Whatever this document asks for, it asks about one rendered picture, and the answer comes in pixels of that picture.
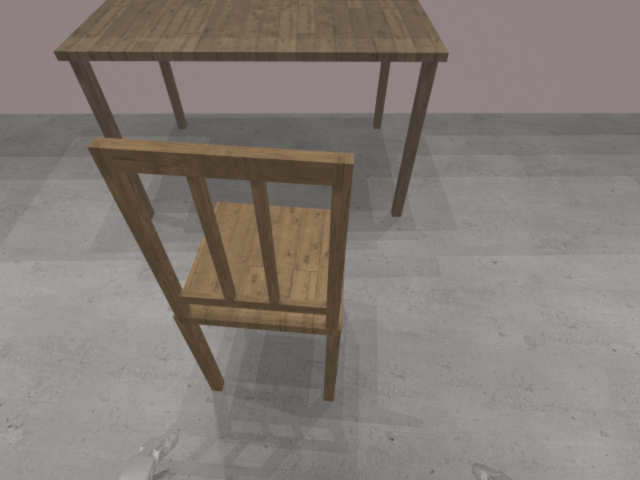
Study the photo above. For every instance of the chair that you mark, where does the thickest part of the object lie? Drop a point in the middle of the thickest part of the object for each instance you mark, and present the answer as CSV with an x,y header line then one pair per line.
x,y
258,266

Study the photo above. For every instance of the table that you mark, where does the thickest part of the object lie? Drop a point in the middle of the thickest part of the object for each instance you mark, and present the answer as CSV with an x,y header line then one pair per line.
x,y
259,30

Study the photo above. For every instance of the robot left hand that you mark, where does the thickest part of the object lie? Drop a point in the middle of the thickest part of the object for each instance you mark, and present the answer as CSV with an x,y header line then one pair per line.
x,y
142,466

